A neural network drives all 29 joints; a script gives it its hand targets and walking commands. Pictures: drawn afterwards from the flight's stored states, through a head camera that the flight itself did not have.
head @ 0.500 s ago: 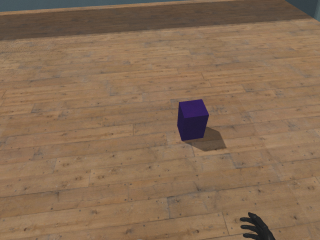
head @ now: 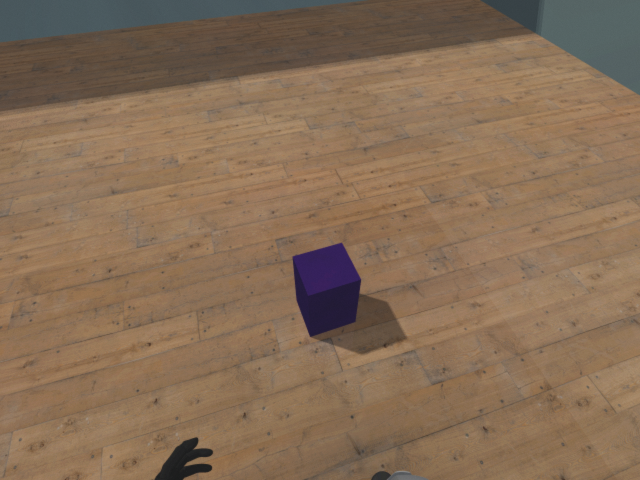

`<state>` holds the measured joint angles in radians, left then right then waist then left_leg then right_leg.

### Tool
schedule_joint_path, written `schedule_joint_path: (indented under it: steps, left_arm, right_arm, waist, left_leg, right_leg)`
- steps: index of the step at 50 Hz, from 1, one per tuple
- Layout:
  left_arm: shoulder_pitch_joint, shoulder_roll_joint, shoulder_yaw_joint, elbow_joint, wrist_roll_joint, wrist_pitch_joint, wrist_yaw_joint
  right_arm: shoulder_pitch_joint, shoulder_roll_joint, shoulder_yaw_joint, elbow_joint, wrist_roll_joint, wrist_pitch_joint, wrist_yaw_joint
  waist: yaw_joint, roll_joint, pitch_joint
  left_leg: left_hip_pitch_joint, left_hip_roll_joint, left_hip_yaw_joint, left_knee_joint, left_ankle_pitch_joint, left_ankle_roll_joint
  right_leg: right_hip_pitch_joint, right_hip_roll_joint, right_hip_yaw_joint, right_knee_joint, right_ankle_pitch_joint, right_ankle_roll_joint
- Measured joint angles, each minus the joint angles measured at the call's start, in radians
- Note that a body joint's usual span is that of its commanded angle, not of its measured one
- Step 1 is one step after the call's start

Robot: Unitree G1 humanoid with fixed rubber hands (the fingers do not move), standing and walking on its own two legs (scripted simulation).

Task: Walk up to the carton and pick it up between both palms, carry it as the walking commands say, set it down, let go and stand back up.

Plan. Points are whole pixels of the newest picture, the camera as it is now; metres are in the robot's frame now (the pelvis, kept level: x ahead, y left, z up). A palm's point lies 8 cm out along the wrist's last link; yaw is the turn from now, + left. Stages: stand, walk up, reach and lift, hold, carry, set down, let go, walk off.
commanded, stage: walk up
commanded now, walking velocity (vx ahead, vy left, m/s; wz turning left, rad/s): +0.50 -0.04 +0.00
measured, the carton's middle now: (325, 291) +0.79 -0.06 -0.64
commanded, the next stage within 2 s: none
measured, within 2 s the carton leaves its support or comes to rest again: neither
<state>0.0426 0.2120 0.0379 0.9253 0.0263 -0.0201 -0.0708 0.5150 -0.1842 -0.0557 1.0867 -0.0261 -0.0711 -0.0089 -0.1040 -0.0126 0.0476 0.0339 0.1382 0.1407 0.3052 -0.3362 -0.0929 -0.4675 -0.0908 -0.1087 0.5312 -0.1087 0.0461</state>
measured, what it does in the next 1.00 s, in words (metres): walks ahead: right foot, then left foot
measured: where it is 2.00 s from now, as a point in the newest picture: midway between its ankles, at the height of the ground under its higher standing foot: (362, 407)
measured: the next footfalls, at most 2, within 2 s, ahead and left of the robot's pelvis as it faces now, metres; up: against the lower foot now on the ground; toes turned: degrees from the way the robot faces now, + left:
right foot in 0.04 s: +0.16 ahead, -0.15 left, +0.00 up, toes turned -7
left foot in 0.52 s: +0.36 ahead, +0.12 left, +0.00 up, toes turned +8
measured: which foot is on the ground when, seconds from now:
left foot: down 0.00-0.04, up 0.06-0.50, down 0.52-1.00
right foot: up 0.00-0.02, down 0.04-0.52, up 0.54-0.96, down 0.98-1.00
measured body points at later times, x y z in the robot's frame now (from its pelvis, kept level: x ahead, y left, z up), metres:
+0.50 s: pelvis +0.22 +0.00 +0.00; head +0.24 +0.00 +0.45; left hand +0.13 +0.24 -0.15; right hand +0.37 -0.22 -0.14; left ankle +0.32 +0.12 -0.73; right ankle +0.13 -0.14 -0.74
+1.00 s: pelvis +0.31 -0.03 +0.00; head +0.33 -0.03 +0.45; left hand +0.40 +0.21 -0.15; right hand +0.29 -0.26 -0.16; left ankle +0.32 +0.11 -0.74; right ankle +0.34 -0.14 -0.74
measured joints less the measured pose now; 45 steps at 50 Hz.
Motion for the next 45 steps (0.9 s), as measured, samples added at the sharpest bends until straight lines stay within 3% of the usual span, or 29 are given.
schedule_joint_path:
  steps: [2,4,6,9,13,18,25,27,29,31,33,39,45]
  left_arm:
    - [-0.011,0.001,-0.001,-0.006,0.005,-0.03,0.016]
    - [0.003,-0.005,0.009,0.005,0.006,-0.049,0.035]
    - [0.054,-0.004,0.013,0.027,0.001,-0.055,0.047]
    - [0.153,-0.002,0.015,0.066,-0.001,-0.06,0.056]
    - [0.281,0.0,0.015,0.101,-0.004,-0.065,0.062]
    - [0.383,-0.012,0.01,0.127,-0.01,-0.063,0.074]
    - [0.404,-0.03,0.001,0.167,-0.013,-0.037,0.082]
    - [0.39,-0.028,-0.003,0.177,-0.019,-0.03,0.087]
    - [0.354,-0.02,0.015,0.167,-0.01,-0.011,0.087]
    - [0.317,-0.004,0.031,0.15,-0.002,0.003,0.079]
    - [0.278,0.011,0.039,0.134,0.002,0.014,0.071]
    - [0.19,0.027,0.043,0.116,0.004,0.044,0.055]
    - [0.111,0.001,0.015,0.099,-0.026,0.047,0.079]
  right_arm:
    - [0.001,-0.009,-0.001,0.002,0.001,0.005,0.006]
    - [-0.051,-0.023,-0.002,-0.009,-0.001,0.012,0.009]
    - [-0.116,-0.038,-0.011,-0.033,-0.01,0.012,0.013]
    - [-0.216,-0.065,-0.02,-0.071,-0.017,0.021,0.023]
    - [-0.319,-0.076,-0.024,-0.105,-0.016,0.055,0.036]
    - [-0.403,-0.059,-0.014,-0.123,-0.015,0.08,0.054]
    - [-0.446,-0.002,0.012,-0.132,0.002,0.05,0.04]
    - [-0.438,0.006,0.011,-0.123,-0.005,0.028,0.028]
    - [-0.411,0.013,0.015,-0.115,0.0,0.025,0.017]
    - [-0.368,0.011,0.013,-0.099,0.006,0.027,0.004]
    - [-0.323,0.006,0.008,-0.074,0.006,0.026,-0.004]
    - [-0.19,0.004,0.001,-0.026,-0.005,0.016,-0.005]
    - [-0.179,0.019,0.014,-0.008,0.008,0.037,-0.011]
  waist:
    - [0.012,0.011,-0.01]
    - [0.032,0.034,-0.001]
    - [0.05,0.04,-0.001]
    - [0.093,0.054,0.001]
    - [0.132,0.058,0.002]
    - [0.162,0.05,0.008]
    - [0.167,0.03,0.01]
    - [0.156,0.011,0.011]
    - [0.145,-0.011,0.015]
    - [0.13,-0.022,0.011]
    - [0.112,-0.032,0.004]
    - [0.076,-0.037,-0.011]
    - [0.06,-0.026,0.027]
  left_leg:
    - [-0.044,0.022,-0.013,0.154,-0.094,0.009]
    - [-0.184,0.018,-0.082,0.489,-0.163,0.05]
    - [-0.319,-0.012,-0.105,0.743,-0.106,0.081]
    - [-0.451,-0.021,-0.085,0.844,0.017,0.082]
    - [-0.559,-0.025,-0.081,0.783,0.111,0.065]
    - [-0.601,-0.034,-0.065,0.576,0.208,0.044]
    - [-0.451,-0.062,-0.02,0.23,0.209,0.045]
    - [-0.422,-0.074,-0.01,0.223,0.213,0.079]
    - [-0.427,-0.074,-0.004,0.269,0.161,0.124]
    - [-0.396,-0.061,-0.007,0.241,0.15,0.134]
    - [-0.355,-0.053,-0.007,0.184,0.166,0.127]
    - [-0.271,-0.037,-0.01,0.083,0.182,0.114]
    - [-0.236,-0.043,-0.003,0.09,0.164,0.097]
  right_leg:
    - [0.052,0.014,-0.012,-0.038,-0.024,-0.018]
    - [0.037,0.03,-0.019,0.039,-0.056,-0.055]
    - [0.075,0.027,-0.02,0.03,-0.084,-0.068]
    - [0.163,0.029,-0.01,-0.045,-0.085,-0.064]
    - [0.272,0.027,-0.002,-0.132,-0.093,-0.059]
    - [0.372,0.013,0.001,-0.202,-0.114,-0.039]
    - [0.438,0.009,-0.012,-0.133,-0.239,0.011]
    - [0.391,-0.001,0.011,0.02,-0.323,0.006]
    - [0.276,0.026,0.072,0.29,-0.402,-0.002]
    - [0.181,0.052,0.084,0.465,-0.363,-0.006]
    - [0.114,0.05,0.08,0.517,-0.291,-0.01]
    - [0.033,0.024,0.081,0.429,-0.178,-0.003]
    - [0.103,0.032,0.083,0.16,-0.19,-0.004]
